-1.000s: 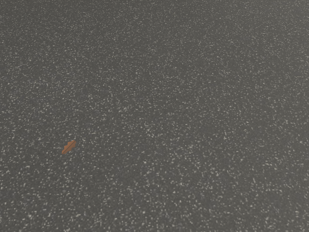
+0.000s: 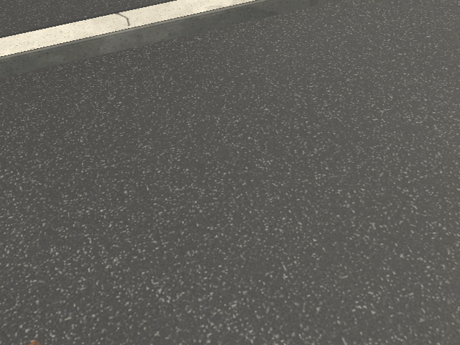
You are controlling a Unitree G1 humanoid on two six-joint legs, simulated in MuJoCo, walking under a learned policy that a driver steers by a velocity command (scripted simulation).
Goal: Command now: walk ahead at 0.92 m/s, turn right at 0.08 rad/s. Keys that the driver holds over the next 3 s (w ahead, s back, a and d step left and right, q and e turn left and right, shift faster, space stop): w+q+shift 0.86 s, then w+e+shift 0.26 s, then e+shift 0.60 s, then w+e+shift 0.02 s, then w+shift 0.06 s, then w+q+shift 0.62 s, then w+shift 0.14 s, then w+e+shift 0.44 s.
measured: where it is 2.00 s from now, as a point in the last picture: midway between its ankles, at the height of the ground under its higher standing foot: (137, 133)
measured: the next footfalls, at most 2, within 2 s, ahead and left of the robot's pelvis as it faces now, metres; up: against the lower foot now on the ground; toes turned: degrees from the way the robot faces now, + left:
left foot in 0.24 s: +0.40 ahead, +0.05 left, +0.00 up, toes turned +8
right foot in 0.66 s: +0.87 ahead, +0.00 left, +0.00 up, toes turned +31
